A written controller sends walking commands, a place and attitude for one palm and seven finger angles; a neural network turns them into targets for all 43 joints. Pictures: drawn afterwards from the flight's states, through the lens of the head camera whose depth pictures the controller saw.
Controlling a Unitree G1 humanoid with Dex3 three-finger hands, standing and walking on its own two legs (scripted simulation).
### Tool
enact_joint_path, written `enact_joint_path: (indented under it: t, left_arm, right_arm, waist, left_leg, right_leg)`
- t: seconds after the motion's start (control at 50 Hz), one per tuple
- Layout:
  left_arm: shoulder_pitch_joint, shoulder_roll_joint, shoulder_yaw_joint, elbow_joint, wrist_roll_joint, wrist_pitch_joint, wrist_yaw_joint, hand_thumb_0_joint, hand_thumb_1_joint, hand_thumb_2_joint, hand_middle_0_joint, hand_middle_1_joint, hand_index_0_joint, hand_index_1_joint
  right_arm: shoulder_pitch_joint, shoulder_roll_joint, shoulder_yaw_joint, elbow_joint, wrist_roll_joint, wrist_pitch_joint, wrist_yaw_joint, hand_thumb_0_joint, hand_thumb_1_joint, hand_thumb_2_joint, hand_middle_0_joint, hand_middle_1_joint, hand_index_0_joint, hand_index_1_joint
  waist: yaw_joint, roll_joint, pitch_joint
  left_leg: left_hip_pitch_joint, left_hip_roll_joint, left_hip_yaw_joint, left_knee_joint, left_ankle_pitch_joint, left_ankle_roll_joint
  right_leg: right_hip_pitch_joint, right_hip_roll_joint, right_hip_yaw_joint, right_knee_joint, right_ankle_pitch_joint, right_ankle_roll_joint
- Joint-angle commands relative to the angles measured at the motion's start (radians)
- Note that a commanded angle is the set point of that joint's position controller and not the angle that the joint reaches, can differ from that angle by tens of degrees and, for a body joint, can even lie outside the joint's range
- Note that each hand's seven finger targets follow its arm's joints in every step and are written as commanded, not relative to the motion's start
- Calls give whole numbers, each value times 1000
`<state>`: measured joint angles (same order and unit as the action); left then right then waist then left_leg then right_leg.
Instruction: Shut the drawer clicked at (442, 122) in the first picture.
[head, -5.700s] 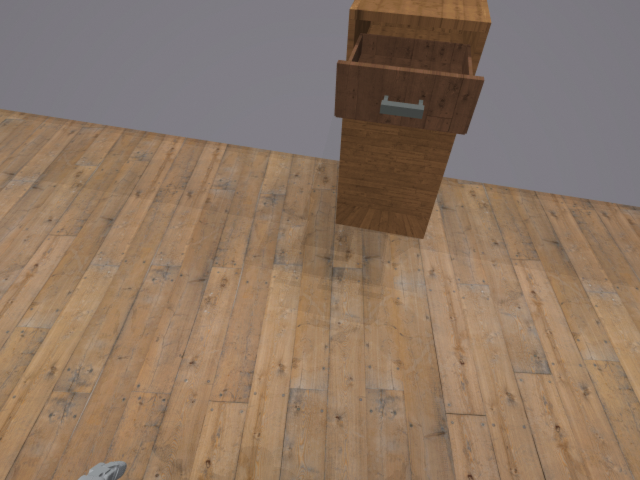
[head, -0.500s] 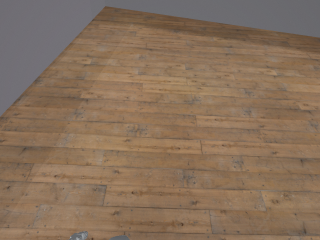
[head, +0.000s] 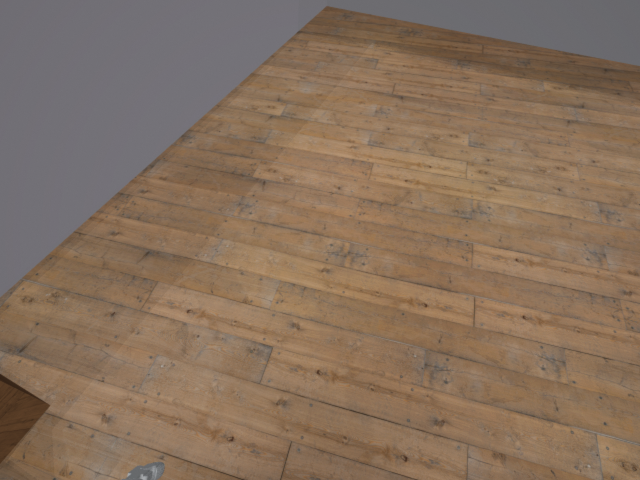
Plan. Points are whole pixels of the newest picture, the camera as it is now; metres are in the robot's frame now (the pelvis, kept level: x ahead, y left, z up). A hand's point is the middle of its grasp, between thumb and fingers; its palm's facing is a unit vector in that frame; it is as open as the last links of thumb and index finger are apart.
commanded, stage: turn to face it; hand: left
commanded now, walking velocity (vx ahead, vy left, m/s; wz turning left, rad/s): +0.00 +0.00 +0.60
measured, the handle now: out of the picture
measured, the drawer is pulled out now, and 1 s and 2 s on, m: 0.30 0.30 0.30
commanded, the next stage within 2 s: take the last steps up to it in 1.74 s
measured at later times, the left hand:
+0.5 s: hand out of the picture -0.06 +0.21 -0.18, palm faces +0.38 -0.89 -0.24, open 7.4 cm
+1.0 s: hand out of the picture +0.00 +0.24 -0.14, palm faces +0.56 -0.77 -0.29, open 7.4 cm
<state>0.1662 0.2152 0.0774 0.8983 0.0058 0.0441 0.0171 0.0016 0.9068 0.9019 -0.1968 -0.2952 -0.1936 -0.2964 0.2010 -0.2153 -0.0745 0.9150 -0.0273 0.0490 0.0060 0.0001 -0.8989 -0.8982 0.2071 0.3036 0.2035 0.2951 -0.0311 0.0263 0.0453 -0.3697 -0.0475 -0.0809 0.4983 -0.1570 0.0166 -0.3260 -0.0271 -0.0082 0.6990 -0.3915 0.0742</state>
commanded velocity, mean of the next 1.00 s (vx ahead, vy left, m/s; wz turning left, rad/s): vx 0.00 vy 0.00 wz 0.60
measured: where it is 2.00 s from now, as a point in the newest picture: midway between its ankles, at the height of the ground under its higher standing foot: outside the picture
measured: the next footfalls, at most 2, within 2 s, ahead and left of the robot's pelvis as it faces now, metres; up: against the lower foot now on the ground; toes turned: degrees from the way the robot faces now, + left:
right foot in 0.04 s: +0.02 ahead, -0.13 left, +0.00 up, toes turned +0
left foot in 0.50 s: -0.01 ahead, +0.13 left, +0.00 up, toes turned +25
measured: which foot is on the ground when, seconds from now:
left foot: down 0.00-0.04, up 0.06-0.48, down 0.50-0.98, up 1.00-1.00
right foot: up 0.00-0.02, down 0.04-0.50, up 0.52-0.96, down 0.98-1.00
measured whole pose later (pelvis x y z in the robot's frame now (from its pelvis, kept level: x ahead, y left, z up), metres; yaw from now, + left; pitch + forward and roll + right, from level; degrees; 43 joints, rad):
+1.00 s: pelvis +0.00 -0.01 -0.01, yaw +36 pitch +1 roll +1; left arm 0.11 0.21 0.05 0.83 0.01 0.02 0.02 0.00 0.91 0.90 -0.20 -0.30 -0.20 -0.30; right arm 0.24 -0.23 -0.08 0.92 -0.02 0.06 0.00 0.00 -0.90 -0.90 0.21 0.30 0.20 0.30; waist -0.04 0.05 0.06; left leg -0.34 -0.08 -0.16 0.61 -0.29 -0.01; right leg -0.28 -0.01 -0.02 0.56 -0.29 0.04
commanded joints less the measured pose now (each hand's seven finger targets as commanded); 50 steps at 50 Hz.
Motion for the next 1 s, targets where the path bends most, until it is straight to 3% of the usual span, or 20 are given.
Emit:
enact_joint_path:
  t: [0.0,0.02,0.04,0.08,0.12,0.32,0.38,0.42,0.44,0.46,0.48,0.5,0.56,0.62,0.78,0.9,0.92,0.94,0.96,0.98]
  left_arm:
    - [183,191,44,-45,15,-46,22,0,900,900,-200,-300,-200,-300]
    - [150,268,51,-69,23,-46,24,0,900,900,-200,-300,-200,-300]
    - [95,244,40,-91,15,-42,27,0,900,900,-200,-300,-200,-300]
    - [-14,166,27,-112,11,-53,26,0,900,900,-200,-300,-200,-300]
    - [-17,124,7,-106,11,-62,17,0,900,900,-200,-300,-200,-300]
    - [155,190,26,-49,26,-51,17,0,900,900,-200,-300,-200,-300]
    - [156,207,34,-36,28,-45,15,0,900,900,-200,-300,-200,-300]
    - [143,215,39,-35,21,-40,11,0,900,900,-200,-300,-200,-300]
    - [132,210,40,-37,12,-38,8,0,900,900,-200,-300,-200,-300]
    - [127,173,35,-62,5,-36,1,0,900,900,-200,-300,-200,-300]
    - [56,104,9,-114,4,-36,-4,0,900,900,-200,-300,-200,-300]
    - [21,125,11,-126,11,-22,5,0,900,900,-200,-300,-200,-300]
    - [3,129,22,-84,12,-14,0,0,900,900,-200,-300,-200,-300]
    - [58,129,23,-59,14,-12,-8,0,900,900,-200,-300,-200,-300]
    - [-52,119,14,-113,7,-16,4,0,900,900,-200,-300,-200,-300]
    - [22,109,10,-116,-5,-34,10,0,900,900,-200,-300,-200,-300]
    - [62,120,14,-107,-5,-42,12,0,900,900,-200,-300,-200,-300]
    - [99,162,22,-101,1,-53,17,0,900,900,-200,-300,-200,-300]
    - [106,264,41,-105,18,-60,25,0,900,900,-200,-300,-200,-300]
    - [97,283,37,-118,14,-51,24,0,900,900,-200,-300,-200,-300]
  right_arm:
    - [-30,-120,-50,-104,21,-16,3,0,-900,-900,200,300,200,300]
    - [-46,-88,-44,-132,13,-20,2,0,-900,-900,200,300,200,300]
    - [-62,-147,-55,-128,2,-16,5,0,-900,-900,200,300,200,300]
    - [-14,-127,-57,-83,0,-1,15,0,-900,-900,200,300,200,300]
    - [4,-113,-48,-54,1,2,24,0,-900,-900,200,300,200,300]
    - [-157,-81,-18,-95,11,-1,29,0,-900,-900,200,300,200,300]
    - [-145,-78,-10,-99,16,-14,26,0,-900,-900,200,300,200,300]
    - [-84,-98,-13,-89,14,-21,21,0,-900,-900,200,300,200,300]
    - [-20,-132,-23,-74,10,-27,20,0,-900,-900,200,300,200,300]
    - [64,-232,-48,-62,5,-38,14,0,-900,-900,200,300,200,300]
    - [142,-329,-72,-49,14,-40,6,0,-900,-900,200,300,200,300]
    - [174,-323,-67,-23,18,-32,1,0,-900,-900,200,300,200,300]
    - [4,-228,-40,-63,10,-36,-18,0,-900,-900,200,300,200,300]
    - [-42,-204,-29,-81,11,-44,-16,0,-900,-900,200,300,200,300]
    - [34,-219,-42,-66,4,-35,-13,0,-900,-900,200,300,200,300]
    - [-11,-219,-53,-82,4,-26,-12,0,-900,-900,200,300,200,300]
    - [-22,-208,-51,-86,10,-25,-10,0,-900,-900,200,300,200,300]
    - [-11,-168,-47,-89,19,-27,-5,0,-900,-900,200,300,200,300]
    - [23,-90,-35,-104,27,-28,-2,0,-900,-900,200,300,200,300]
    - [15,-137,-47,-114,13,-22,-5,0,-900,-900,200,300,200,300]
  waist:
    - [84,-129,-137]
    - [87,-369,-87]
    - [70,-241,-56]
    - [2,-216,-2]
    - [-7,-182,22]
    - [88,-223,-33]
    - [94,-260,-67]
    - [61,-249,-105]
    - [21,-187,-138]
    - [-27,44,-212]
    - [-71,291,-222]
    - [-71,188,-219]
    - [-12,181,-84]
    - [25,136,-86]
    - [-11,114,-74]
    - [32,151,-120]
    - [54,121,-138]
    - [71,17,-162]
    - [72,-322,-173]
    - [70,-304,-153]
  left_leg:
    - [-218,57,-129,133,-189,-5]
    - [-337,-40,39,388,-409,-70]
    - [-274,23,-14,556,-394,-51]
    - [-255,55,-2,672,-279,-60]
    - [-260,67,46,722,-189,-85]
    - [-169,93,156,380,-270,-99]
    - [-66,74,194,224,-280,-75]
    - [46,56,216,64,-159,-61]
    - [186,59,196,-59,-19,-46]
    - [405,223,-26,-102,249,31]
    - [504,455,-316,-98,720,155]
    - [468,484,-259,-74,751,215]
    - [271,320,-148,-122,465,150]
    - [228,249,-92,-145,386,116]
    - [248,265,-263,-146,308,165]
    - [142,212,-315,-46,379,134]
    - [84,179,-304,-9,302,102]
    - [-32,127,-261,72,121,46]
    - [-241,-25,-54,302,-321,-47]
    - [-234,-16,-17,514,-460,-63]
  right_leg:
    - [380,-221,190,-462,39,-85]
    - [308,-463,433,-507,69,-190]
    - [147,-469,355,-494,77,-220]
    - [88,-351,217,-466,174,-175]
    - [130,-271,48,-400,368,-158]
    - [297,-336,-62,-312,606,-193]
    - [309,-348,-92,-246,696,-183]
    - [290,-332,-147,-152,693,-141]
    - [215,-314,-176,-32,635,-101]
    - [0,-231,-212,186,365,-34]
    - [-261,-108,-156,390,-269,25]
    - [-282,-121,-49,474,-275,9]
    - [-272,-123,5,515,-63,15]
    - [-216,-92,-5,474,26,24]
    - [-197,-45,18,252,-30,30]
    - [65,21,-1,-93,52,5]
    - [168,14,-4,-221,157,3]
    - [326,-79,74,-358,228,-13]
    - [462,-372,355,-429,292,-110]
    - [308,-502,403,-424,360,-208]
